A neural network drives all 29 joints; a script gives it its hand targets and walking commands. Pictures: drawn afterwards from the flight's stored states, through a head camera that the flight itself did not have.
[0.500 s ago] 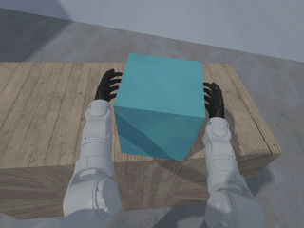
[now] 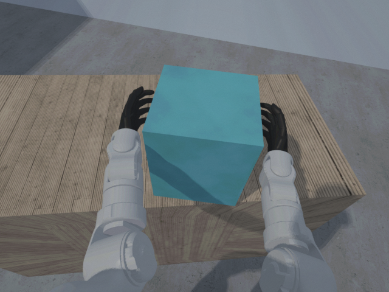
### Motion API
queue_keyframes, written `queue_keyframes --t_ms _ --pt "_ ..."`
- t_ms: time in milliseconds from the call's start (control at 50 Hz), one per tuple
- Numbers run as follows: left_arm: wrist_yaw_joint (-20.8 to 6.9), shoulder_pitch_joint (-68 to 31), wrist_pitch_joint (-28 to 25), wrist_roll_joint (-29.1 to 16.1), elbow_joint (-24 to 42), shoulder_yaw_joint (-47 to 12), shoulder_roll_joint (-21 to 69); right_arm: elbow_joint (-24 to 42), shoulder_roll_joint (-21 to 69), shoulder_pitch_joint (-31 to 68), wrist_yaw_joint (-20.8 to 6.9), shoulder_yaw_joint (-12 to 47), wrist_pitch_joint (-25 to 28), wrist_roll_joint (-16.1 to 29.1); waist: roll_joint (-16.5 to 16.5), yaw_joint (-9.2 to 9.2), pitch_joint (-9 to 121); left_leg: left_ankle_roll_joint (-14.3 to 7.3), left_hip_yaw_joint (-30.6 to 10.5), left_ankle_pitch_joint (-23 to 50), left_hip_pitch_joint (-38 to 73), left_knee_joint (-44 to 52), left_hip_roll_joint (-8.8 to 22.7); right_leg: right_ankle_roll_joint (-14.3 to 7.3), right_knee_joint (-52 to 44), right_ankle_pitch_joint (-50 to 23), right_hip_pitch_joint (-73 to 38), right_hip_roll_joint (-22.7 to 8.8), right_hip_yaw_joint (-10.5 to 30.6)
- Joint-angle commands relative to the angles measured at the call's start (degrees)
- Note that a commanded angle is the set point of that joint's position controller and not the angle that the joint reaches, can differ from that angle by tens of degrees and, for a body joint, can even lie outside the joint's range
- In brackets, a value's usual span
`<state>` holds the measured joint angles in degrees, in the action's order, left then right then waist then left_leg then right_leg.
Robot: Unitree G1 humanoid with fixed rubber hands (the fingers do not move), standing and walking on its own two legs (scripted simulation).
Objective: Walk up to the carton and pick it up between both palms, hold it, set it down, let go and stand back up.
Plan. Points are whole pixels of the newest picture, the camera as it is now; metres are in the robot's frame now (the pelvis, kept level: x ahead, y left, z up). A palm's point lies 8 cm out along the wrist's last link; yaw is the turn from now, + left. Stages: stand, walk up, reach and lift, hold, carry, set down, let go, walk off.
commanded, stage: set down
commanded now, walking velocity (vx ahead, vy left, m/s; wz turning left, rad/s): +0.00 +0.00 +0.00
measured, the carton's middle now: (201, 140) +0.44 +0.02 +0.03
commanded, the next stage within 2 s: none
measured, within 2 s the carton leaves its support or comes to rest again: rests again in 0.30 s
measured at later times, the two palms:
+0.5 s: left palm (115, 127) +0.41 +0.21 +0.09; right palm (271, 140) +0.41 -0.13 +0.08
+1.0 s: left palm (102, 104) +0.40 +0.22 +0.16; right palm (308, 115) +0.42 -0.18 +0.16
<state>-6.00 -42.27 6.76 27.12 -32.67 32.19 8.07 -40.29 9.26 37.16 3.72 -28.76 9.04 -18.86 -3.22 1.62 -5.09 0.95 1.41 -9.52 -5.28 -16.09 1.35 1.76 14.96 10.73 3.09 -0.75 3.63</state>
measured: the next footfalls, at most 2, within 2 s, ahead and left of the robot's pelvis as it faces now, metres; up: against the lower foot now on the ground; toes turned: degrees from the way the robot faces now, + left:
none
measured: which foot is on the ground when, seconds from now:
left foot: down 0.00-1.00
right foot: down 0.00-1.00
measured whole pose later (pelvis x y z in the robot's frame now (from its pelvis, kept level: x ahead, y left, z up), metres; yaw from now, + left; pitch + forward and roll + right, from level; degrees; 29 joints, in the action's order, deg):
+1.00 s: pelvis -0.04 -0.02 -0.01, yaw +0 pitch +11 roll -1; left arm 2.6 -62.3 2.7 -17.4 -70.4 -3.6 -19.7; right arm -68.0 -19.0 60.0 4.1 10.7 -3.2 29.0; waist -1.8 1.9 9.7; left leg 2.1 -0.1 -8.5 -27.3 -24.8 3.3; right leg 0.6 23.7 9.9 24.8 1.5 2.4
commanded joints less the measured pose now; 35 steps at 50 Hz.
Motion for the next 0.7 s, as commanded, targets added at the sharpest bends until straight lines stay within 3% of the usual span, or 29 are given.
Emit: queue_keyframes --t_ms 0,60,100,180,260,320,360,460,560,620,680 --pt "-4.1 -12.7 2.2 0.0 -3.8 -11.1 17.9 -2.9 17.2 20.3 -9.0 17.0 -2.3 -2.2 4.4 2.77 14.5 0.8 8.2 25.0 7.6 -2.3 -1.0 0.9 -0.3 -10.7 -0.3 3.4 -9.6" --pt "-1.6 -12.2 1.6 -0.6 -5.0 -7.6 7.0 -4.2 6.6 17.0 -6.5 14.0 -2.3 -1.5 2.9 2.17 13.4 0.2 9.4 20.7 5.6 -1.8 -1.6 2.4 0.5 -13.0 -1.8 2.7 -8.3" --pt "2.1 -11.6 0.4 -2.8 -5.0 -6.8 -5.1 -4.7 -6.2 15.5 -3.3 13.7 -1.5 2.7 2.5 2.12 13.2 -0.2 9.5 18.3 2.9 -1.5 -2.2 3.4 0.7 -15.0 -2.6 2.6 -7.4" --pt "8.2 -20.4 -4.4 -14.6 -8.7 -14.2 -11.4 -8.4 -10.2 22.8 1.4 20.3 -0.5 14.5 1.7 2.57 20.8 0.0 7.9 13.0 -4.5 -2.6 -1.8 2.4 1.9 -19.8 -1.9 3.4 -4.5" --pt "11.1 -28.4 -11.8 -20.6 -13.5 -15.1 -18.4 -9.9 -13.9 30.6 2.8 23.4 1.9 20.5 1.3 3.80 40.8 0.7 7.3 14.4 -9.8 -5.4 -2.0 2.2 7.2 -26.5 -5.5 2.4 -3.0" --pt "11.9 -29.4 -15.8 -23.6 -19.5 -17.0 -21.9 -11.6 -17.4 32.6 3.5 25.2 3.0 24.5 2.6 3.86 51.0 2.2 6.7 20.5 -10.3 -9.1 -2.2 1.6 9.5 -30.4 -4.8 2.6 -3.2" --pt "11.7 -29.2 -16.4 -25.6 -25.3 -18.9 -22.8 -15.3 -20.2 32.9 3.8 26.6 3.1 27.5 3.5 3.08 50.2 3.4 6.0 23.4 -7.7 -11.3 -1.7 1.0 9.6 -30.6 -0.5 3.3 -3.7" --pt "9.8 -28.4 -15.1 -32.1 -36.1 -25.9 -22.5 -27.4 -28.5 33.3 4.4 30.0 3.1 34.5 4.9 1.13 37.5 5.2 3.8 25.2 -1.8 -13.6 -0.4 -0.4 7.4 -21.3 13.0 4.9 -5.8" --pt "9.8 -33.9 -14.5 -37.2 -32.9 -31.0 -25.6 -30.2 -34.2 38.5 2.2 32.8 1.3 40.5 6.8 0.42 34.5 5.9 2.2 23.8 1.8 -13.6 0.6 -2.0 5.1 -9.2 21.2 5.7 -7.2" --pt "10.7 -38.4 -13.2 -40.3 -28.0 -34.2 -27.0 -26.7 -35.5 42.6 0.0 34.8 -1.1 43.8 7.9 0.55 37.7 5.6 1.7 21.0 2.1 -12.8 0.7 -2.3 4.7 -6.2 22.8 5.7 -7.3" --pt "10.7 -40.1 -10.9 -42.6 -27.3 -36.1 -28.6 -25.9 -35.8 44.2 -1.4 36.7 -4.2 46.0 7.4 0.55 39.0 4.4 1.3 17.1 0.7 -12.0 0.4 -2.1 4.7 -4.9 23.0 5.2 -6.8"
